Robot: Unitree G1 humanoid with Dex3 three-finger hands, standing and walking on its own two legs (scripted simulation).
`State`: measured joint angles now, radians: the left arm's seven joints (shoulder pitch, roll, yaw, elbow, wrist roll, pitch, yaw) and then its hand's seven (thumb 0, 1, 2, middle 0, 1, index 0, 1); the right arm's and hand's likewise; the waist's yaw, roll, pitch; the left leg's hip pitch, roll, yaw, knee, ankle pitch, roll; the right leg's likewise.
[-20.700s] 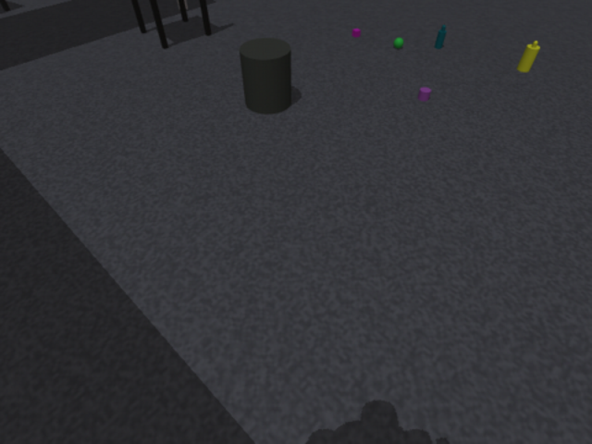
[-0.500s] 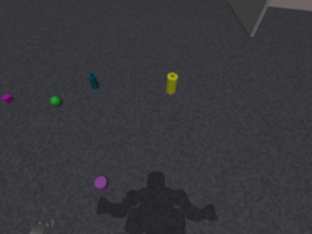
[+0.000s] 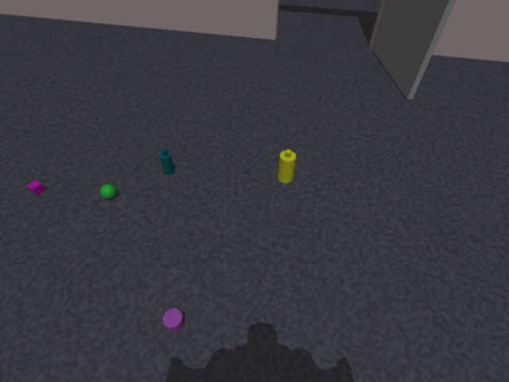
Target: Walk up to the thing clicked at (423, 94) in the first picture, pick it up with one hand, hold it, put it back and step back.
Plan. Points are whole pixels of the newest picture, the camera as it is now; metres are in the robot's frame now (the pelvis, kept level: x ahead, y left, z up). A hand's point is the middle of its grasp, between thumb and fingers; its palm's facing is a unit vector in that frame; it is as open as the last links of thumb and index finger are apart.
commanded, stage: walk up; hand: left
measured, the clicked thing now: (173, 320) +0.47 +0.32 -0.75
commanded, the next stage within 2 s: stand in 1.12 s
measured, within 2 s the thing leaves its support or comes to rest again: neither
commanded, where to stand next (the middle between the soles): +0.07 +0.01 m, yaw +0 degrees
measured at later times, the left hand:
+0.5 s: hand out of the picture +0.05 +0.27 -0.16, palm faces +0.01 -0.94 -0.33, open 7.4 cm
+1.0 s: hand out of the picture +0.09 +0.26 -0.15, palm faces +0.01 -0.94 -0.33, open 7.4 cm
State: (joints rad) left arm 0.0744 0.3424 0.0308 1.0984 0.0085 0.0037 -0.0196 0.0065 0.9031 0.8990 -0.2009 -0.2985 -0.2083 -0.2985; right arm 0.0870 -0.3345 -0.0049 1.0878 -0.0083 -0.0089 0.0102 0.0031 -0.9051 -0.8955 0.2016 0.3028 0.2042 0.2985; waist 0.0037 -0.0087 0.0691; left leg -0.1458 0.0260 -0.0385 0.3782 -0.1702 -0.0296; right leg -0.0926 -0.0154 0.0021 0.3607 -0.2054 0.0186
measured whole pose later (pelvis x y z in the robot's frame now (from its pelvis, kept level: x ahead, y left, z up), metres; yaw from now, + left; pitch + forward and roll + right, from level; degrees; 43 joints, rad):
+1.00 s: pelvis +0.01 +0.00 +0.00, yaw +1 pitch -2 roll +0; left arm 0.08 0.35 0.03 1.13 0.01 -0.01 -0.01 0.01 0.90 0.90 -0.20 -0.30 -0.21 -0.30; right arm 0.08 -0.34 -0.02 1.13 -0.01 -0.01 0.01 0.00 -0.91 -0.90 0.20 0.30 0.20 0.30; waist -0.01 0.00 0.05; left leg -0.14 0.02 -0.05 0.33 -0.15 -0.03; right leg -0.08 -0.03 -0.01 0.31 -0.19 0.03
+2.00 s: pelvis +0.01 +0.00 +0.00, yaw +0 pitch -2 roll +0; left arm 0.14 0.36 0.00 1.10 0.02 -0.01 -0.01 0.01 0.90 0.90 -0.20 -0.30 -0.21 -0.30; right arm 0.12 -0.35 -0.01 1.12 -0.01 -0.01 0.01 0.00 -0.91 -0.90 0.20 0.30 0.20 0.30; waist -0.01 0.00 0.05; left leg -0.14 0.02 -0.04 0.33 -0.16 -0.03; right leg -0.09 -0.02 0.00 0.33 -0.20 0.02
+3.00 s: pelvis +0.02 +0.00 +0.00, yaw +0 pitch -2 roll +0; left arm 0.13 0.36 0.00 1.10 0.02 -0.01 -0.01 0.01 0.90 0.90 -0.20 -0.30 -0.21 -0.30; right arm 0.12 -0.35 -0.01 1.12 -0.01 -0.01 0.01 0.00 -0.91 -0.90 0.20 0.30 0.20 0.30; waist -0.01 0.00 0.06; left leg -0.13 0.02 -0.03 0.33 -0.17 -0.03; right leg -0.08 -0.02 0.01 0.32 -0.21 0.02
